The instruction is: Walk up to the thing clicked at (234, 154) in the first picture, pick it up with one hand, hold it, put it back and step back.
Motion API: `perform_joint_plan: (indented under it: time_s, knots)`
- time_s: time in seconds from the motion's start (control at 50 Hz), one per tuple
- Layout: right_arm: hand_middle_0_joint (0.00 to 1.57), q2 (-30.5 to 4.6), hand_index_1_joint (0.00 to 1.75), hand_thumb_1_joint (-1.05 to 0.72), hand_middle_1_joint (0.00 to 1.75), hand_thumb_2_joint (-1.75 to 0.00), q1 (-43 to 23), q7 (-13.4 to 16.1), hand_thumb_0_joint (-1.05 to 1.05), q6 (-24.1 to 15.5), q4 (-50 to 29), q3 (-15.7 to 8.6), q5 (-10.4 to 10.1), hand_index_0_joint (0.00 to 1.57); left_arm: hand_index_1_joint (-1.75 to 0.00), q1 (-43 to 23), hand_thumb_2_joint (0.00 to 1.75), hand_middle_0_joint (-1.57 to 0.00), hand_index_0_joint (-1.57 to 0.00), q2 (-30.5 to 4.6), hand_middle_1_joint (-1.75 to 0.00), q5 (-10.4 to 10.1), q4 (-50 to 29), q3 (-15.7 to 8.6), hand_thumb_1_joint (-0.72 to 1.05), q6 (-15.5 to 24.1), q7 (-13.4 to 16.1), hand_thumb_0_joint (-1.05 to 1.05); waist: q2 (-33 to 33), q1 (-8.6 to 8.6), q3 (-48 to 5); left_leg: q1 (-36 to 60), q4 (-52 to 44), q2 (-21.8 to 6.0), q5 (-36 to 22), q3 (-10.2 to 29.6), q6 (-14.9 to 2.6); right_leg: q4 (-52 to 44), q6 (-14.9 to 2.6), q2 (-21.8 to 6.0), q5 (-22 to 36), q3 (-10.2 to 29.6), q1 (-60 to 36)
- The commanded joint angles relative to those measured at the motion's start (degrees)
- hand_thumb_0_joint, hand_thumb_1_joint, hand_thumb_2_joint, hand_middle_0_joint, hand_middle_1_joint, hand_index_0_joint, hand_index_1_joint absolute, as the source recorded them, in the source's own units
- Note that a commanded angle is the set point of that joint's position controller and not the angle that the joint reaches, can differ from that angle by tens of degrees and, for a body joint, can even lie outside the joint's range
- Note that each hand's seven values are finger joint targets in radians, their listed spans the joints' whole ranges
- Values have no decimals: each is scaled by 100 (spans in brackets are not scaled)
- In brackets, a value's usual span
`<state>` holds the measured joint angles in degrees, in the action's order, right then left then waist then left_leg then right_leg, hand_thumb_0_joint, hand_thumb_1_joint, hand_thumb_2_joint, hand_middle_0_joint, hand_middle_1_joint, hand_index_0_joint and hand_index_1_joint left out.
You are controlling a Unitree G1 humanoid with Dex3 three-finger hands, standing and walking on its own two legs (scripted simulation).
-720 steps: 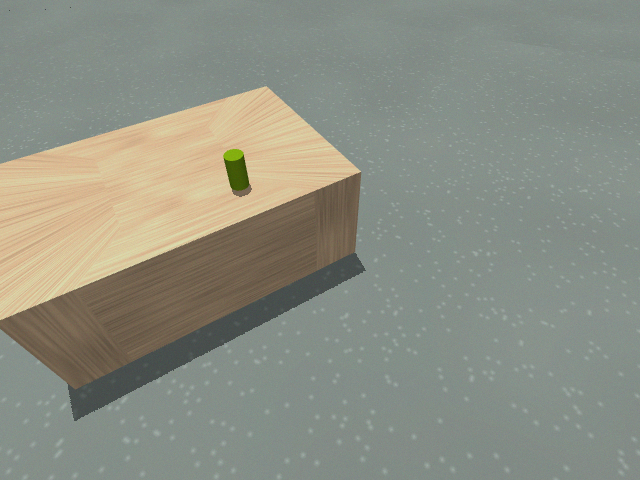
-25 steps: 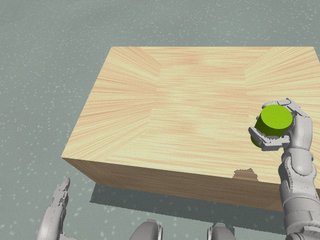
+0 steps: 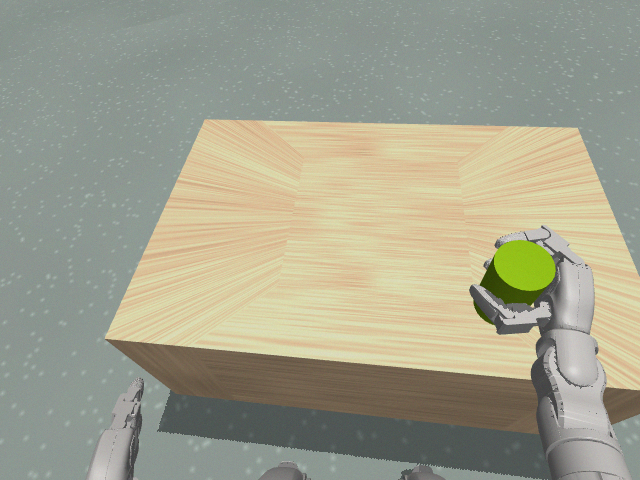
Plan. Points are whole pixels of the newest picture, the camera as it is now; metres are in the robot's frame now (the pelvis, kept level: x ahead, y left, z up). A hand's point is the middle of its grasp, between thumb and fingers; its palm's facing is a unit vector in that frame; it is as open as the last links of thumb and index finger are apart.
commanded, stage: lift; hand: right
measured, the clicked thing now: (509, 286) +0.37 -0.18 +0.03
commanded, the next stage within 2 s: hold in 0.26 s
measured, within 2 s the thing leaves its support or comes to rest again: neither
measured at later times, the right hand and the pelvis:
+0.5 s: hand (514, 288) +0.35 -0.18 +0.06, palm faces +0.20 +0.98 -0.01, open 8.9 cm; pelvis +0.00 +0.00 +0.01, yaw +0 degrees
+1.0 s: hand (518, 296) +0.33 -0.17 +0.07, palm faces +0.20 +0.98 -0.01, open 8.9 cm; pelvis +0.00 +0.00 +0.02, yaw +0 degrees
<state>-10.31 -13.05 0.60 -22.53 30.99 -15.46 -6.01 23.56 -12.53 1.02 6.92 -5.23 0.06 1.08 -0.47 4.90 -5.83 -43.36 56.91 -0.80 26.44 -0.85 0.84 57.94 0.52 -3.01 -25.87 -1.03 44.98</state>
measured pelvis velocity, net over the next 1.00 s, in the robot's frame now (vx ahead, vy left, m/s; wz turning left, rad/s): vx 0.00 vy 0.00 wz -0.01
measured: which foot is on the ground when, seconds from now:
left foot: down 0.00-1.00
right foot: down 0.00-1.00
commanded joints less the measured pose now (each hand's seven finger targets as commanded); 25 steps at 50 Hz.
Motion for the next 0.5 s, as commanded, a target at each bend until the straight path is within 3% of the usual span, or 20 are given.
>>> perform_joint_plan:
  time_s: [0.0, 0.04, 0.06, 0.08, 0.1, 0.12, 0.16, 0.18, 0.2, 0.26, 0.28, 0.32, 0.34, 0.4, 0.48]
  knots:
    - [129, -779, 143, -25, 143, -130, -1667, 26, 0, -445, -1564, -56, -68, 133, -5, -10, 4, -5, -5, -812, -5, -19, -927, -492, -55, 293, 87, 0, 161, -17, -1734, 871, -915, 141, -1479, -19, -47, -875, -96, 180, 1173, 44, -1334]
    - [128, -651, 142, -25, 142, -129, -1464, 23, 0, -419, -1456, 22, -78, 132, -5, -47, 4, -5, -5, -759, -5, -30, -873, -449, -55, 301, 92, 0, 50, -34, -1709, 896, -893, 142, -1609, -41, -42, -882, -96, 175, 1312, 57, -1348]
    - [128, -856, 142, -25, 142, -129, -1624, 36, 0, -447, -1742, -95, -65, 132, -5, -110, 4, -5, -5, -743, -5, -16, -896, -437, -55, 299, 99, 0, 199, -126, -1780, 985, -940, 116, -1590, 4, -38, -875, -101, 192, 1287, 19, -1345]
    - [127, -812, 142, -25, 142, -129, -1650, 38, 0, -448, -1786, -33, -74, 132, -5, -60, 4, -5, -5, -693, -5, -32, -819, -411, -55, 274, 97, 0, 159, -93, -1755, 1027, -950, 112, -1597, 17, -44, -903, -102, 191, 1291, 20, -1381]
    - [128, -772, 142, -23, 142, -129, -1446, 31, 0, -414, -1671, -10, -74, 132, -5, -149, 4, -5, -5, -861, -5, -36, -1006, -508, -55, 293, 114, 0, 52, -71, -1835, 1058, -958, 127, -1619, -12, -40, -938, -101, 180, 1326, 45, -1431]
    - [127, -748, 142, -23, 142, -130, -1448, 44, 0, -402, -1715, 8, -72, 132, -5, -53, 4, -5, -5, -762, -5, -29, -856, -451, -55, 271, 104, 0, 169, -113, -1672, 1051, -982, 121, -1584, -17, -44, -976, -86, 187, 1301, 25, -1430]
    - [127, -778, 142, -24, 142, -130, -1473, 43, 0, -414, -1924, 0, -83, 132, -5, -107, 4, -5, -5, -739, -5, -42, -897, -416, -55, 263, 98, 0, 202, -150, -1838, 1183, -994, 107, -1760, -8, -38, -979, -84, 195, 1464, 13, -1563]
    - [128, -774, 142, -25, 142, -129, -1375, 42, 0, -384, -1703, -21, -72, 132, -5, -66, 4, -5, -5, -848, -5, -38, -876, -544, -55, 259, 126, 0, 110, -52, -1808, 1142, -982, 121, -1841, -39, -29, -977, -82, 183, 1572, 33, -1610]
    - [129, -764, 143, -27, 143, -131, -1415, 48, 0, -400, -1916, 11, -89, 133, -5, -3, 4, -5, -5, -788, -5, -21, -798, -460, -55, 242, 114, 0, 233, -121, -1762, 1192, -981, 108, -1903, -35, -37, -995, -72, 195, 1648, 17, -1609]
    - [130, -695, 144, -27, 144, -131, -1305, 36, 0, -340, -1740, 41, -95, 134, -5, 51, 4, -5, -5, -839, -5, -41, -770, -539, -55, 225, 130, 0, 7, -35, -1702, 1197, -1028, 108, -1982, -39, -17, -1009, -96, 185, 1710, 23, -1647]
    - [130, -683, 144, -28, 144, -131, -1265, 37, 0, -345, -1810, 54, -104, 134, -5, -137, 4, -5, -5, -780, -5, -42, -889, -438, -55, 240, 114, 0, 125, -130, -1645, 1227, -1039, 103, -1905, -53, -32, -1066, -76, 186, 1686, 28, -1657]
    - [129, -768, 143, -27, 143, -130, -1340, 57, 0, -357, -1914, 22, -91, 133, -5, -95, 5, -5, -5, -807, -5, -41, -789, -513, -55, 225, 121, 0, 182, -152, -1641, 1258, -1098, 87, -1766, -32, -36, -1116, -83, 198, 1515, 13, -1673]
    - [129, -692, 143, -28, 143, -131, -1307, 57, 0, -345, -1906, 78, -100, 133, -5, 139, 4, -5, -5, -671, -5, -53, -534, -458, -55, 193, 114, 0, 132, -123, -1496, 1210, -1130, 89, -1797, -18, -30, -1113, -100, 200, 1517, -9, -1642]
    - [130, -588, 144, -26, 144, -132, -1125, 39, 0, -305, -1774, 148, -117, 134, -5, -91, 4, -5, -5, -846, -5, -50, -506, -614, -54, 221, 132, 0, 117, -86, -1277, 1085, -1179, 93, -1570, -26, -35, -1195, -105, 196, 1283, -8, -1592]
    - [131, -595, 145, -28, 145, -133, -1034, 42, 0, -295, -2085, 179, -112, 135, -5, -285, 4, -5, -5, -854, -5, -65, -683, -584, -54, 237, 127, 0, 69, -170, -1686, 1308, -1150, 109, -1788, -80, -39, -1228, -67, 170, 1629, 49, -1897]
